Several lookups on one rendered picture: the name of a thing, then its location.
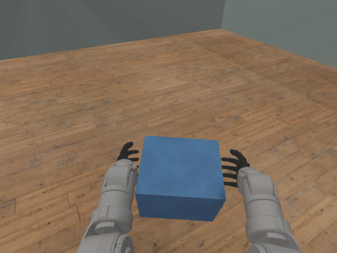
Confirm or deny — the robot right upper arm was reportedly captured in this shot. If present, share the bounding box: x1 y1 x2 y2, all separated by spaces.
247 242 300 253

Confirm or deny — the robot right forearm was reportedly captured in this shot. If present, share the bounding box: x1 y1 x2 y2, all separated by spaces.
237 167 303 253

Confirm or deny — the right robot hand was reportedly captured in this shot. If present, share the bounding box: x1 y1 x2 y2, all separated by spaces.
221 149 250 188

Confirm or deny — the robot left forearm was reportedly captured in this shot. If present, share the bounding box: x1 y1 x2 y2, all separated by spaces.
76 159 137 253

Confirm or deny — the left robot hand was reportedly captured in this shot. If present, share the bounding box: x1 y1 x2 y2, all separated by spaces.
117 142 139 176

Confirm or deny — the carton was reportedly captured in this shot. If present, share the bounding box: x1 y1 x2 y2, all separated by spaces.
135 135 226 221

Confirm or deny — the robot left upper arm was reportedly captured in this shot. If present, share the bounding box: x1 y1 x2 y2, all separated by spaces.
77 232 135 253

